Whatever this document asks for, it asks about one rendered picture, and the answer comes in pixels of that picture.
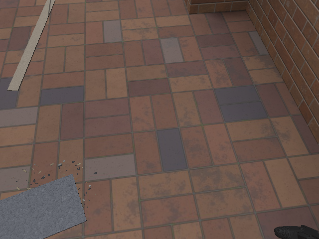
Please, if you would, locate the robot right hand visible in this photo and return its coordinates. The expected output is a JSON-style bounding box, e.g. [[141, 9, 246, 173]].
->
[[274, 225, 319, 239]]

